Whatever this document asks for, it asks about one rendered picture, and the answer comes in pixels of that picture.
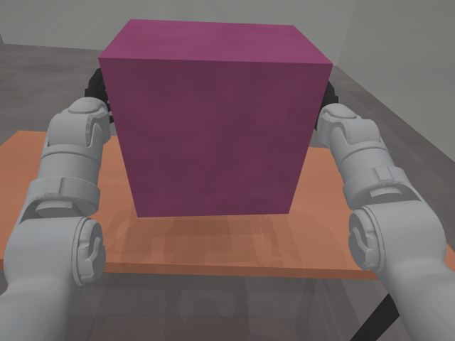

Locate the carton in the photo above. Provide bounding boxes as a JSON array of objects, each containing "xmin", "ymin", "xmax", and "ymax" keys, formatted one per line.
[{"xmin": 98, "ymin": 19, "xmax": 333, "ymax": 217}]

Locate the left robot upper arm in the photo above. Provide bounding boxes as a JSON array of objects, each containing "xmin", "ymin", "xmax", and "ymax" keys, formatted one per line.
[{"xmin": 0, "ymin": 217, "xmax": 106, "ymax": 341}]

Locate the left robot hand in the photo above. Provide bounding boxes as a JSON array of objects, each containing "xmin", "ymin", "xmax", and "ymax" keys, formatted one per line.
[{"xmin": 85, "ymin": 68, "xmax": 114, "ymax": 123}]

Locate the right robot hand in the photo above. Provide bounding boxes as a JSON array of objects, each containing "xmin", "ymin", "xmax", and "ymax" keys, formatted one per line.
[{"xmin": 314, "ymin": 81, "xmax": 338, "ymax": 130}]

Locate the table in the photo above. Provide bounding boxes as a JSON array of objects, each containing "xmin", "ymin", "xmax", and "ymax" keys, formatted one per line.
[{"xmin": 0, "ymin": 130, "xmax": 455, "ymax": 341}]

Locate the right robot upper arm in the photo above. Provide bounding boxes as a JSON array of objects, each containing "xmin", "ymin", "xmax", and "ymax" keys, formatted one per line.
[{"xmin": 348, "ymin": 200, "xmax": 455, "ymax": 341}]

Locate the robot left forearm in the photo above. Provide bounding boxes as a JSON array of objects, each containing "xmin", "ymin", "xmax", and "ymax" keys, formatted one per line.
[{"xmin": 4, "ymin": 97, "xmax": 111, "ymax": 283}]

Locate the robot right forearm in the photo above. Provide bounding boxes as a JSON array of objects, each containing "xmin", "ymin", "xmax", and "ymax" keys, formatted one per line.
[{"xmin": 316, "ymin": 103, "xmax": 446, "ymax": 258}]

